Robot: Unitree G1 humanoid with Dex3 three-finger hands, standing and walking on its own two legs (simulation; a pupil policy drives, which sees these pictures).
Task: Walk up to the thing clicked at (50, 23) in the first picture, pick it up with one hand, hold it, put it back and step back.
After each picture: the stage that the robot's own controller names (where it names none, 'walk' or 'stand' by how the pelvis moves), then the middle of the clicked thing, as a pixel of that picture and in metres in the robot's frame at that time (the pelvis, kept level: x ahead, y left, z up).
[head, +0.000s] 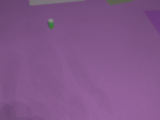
stand; (51, 23) +1.71 +0.32 -0.72
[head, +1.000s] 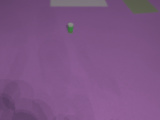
walk; (70, 28) +1.60 +0.07 -0.69
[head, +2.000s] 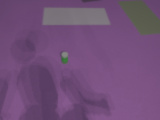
walk; (64, 58) +1.07 +0.09 -0.71
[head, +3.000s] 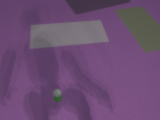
walk; (57, 95) +0.64 +0.13 -0.71
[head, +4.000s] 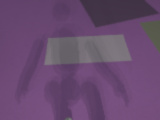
walk; out of the picture +0.41 +0.12 -0.70
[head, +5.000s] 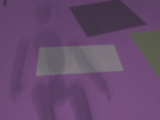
stand; out of the picture +0.35 +0.09 -0.72
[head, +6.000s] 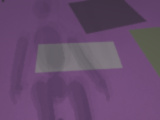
stand; out of the picture +0.36 +0.10 -0.73
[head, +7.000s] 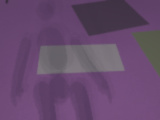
stand; out of the picture +0.35 +0.10 -0.73
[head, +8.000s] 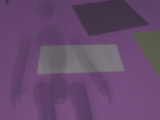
stand; out of the picture +0.35 +0.10 -0.73
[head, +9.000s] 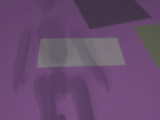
go down; out of the picture +0.35 +0.09 -0.72
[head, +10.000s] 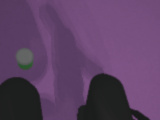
go down; (25, 59) +0.43 +0.16 -0.29
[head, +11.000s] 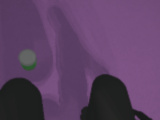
close in; (28, 60) +0.43 +0.17 -0.28
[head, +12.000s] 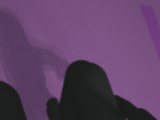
close in; out of the picture +0.42 +0.21 -0.22
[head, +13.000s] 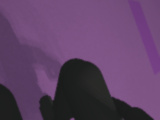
close; out of the picture +0.44 +0.22 -0.21
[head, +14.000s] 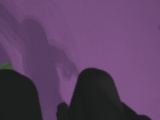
lift; (10, 79) +0.34 +0.14 -0.27
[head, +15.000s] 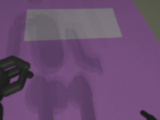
close; out of the picture +0.27 +0.14 -0.59
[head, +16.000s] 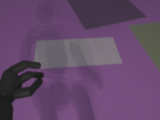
go down; out of the picture +0.21 +0.21 -0.70
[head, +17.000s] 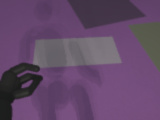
stand; out of the picture +0.18 +0.28 -0.71
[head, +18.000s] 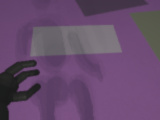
stand; out of the picture +0.16 +0.33 -0.68
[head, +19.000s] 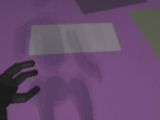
stand; out of the picture +0.13 +0.39 -0.67
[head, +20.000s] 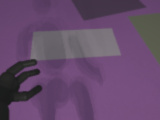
stand; out of the picture +0.10 +0.45 -0.69
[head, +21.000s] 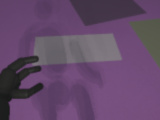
stand; out of the picture +0.08 +0.50 -0.69
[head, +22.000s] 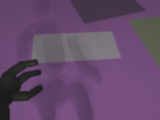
stand; out of the picture +0.05 +0.54 -0.70
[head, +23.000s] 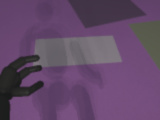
stand; out of the picture +0.03 +0.59 -0.70
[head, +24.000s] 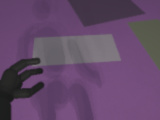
stand; out of the picture +0.01 +0.63 -0.70
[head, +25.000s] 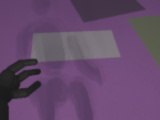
stand; out of the picture +0.00 +0.67 -0.69
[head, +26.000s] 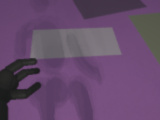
stand; out of the picture -0.02 +0.71 -0.68
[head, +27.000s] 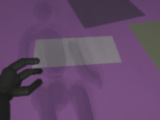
stand; out of the picture -0.05 +0.75 -0.70
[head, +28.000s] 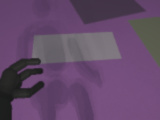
stand; out of the picture -0.06 +0.79 -0.69
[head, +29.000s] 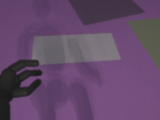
stand; out of the picture -0.08 +0.83 -0.70
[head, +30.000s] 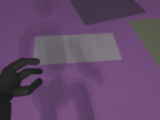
close; out of the picture -0.09 +0.86 -0.70
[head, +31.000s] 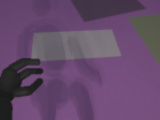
close; out of the picture -0.10 +0.90 -0.69
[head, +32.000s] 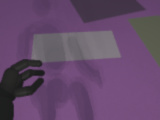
close; out of the picture -0.13 +0.93 -0.69
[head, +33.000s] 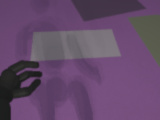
close; out of the picture -0.14 +0.96 -0.69
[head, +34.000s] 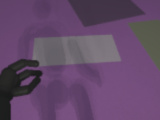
stand; out of the picture -0.16 +1.00 -0.70
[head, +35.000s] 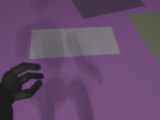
close; out of the picture -0.16 +1.03 -0.68
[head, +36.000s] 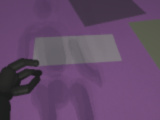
close; out of the picture -0.19 +1.06 -0.70
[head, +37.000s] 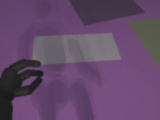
close; out of the picture -0.20 +1.09 -0.70
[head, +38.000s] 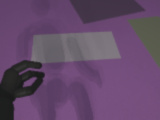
stand; out of the picture -0.22 +1.12 -0.70
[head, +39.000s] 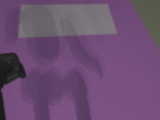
crouch; out of the picture -0.22 +1.15 -0.62
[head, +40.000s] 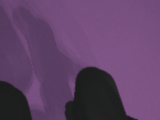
lower; out of the picture -0.36 +1.13 -0.27
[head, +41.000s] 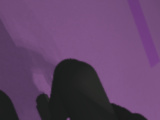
lower; out of the picture -0.52 +1.06 -0.25
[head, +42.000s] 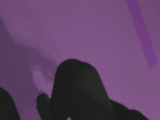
lower; out of the picture -0.55 +1.07 -0.25
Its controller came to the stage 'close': yes
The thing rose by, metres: 0.01
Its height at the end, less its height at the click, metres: -0.02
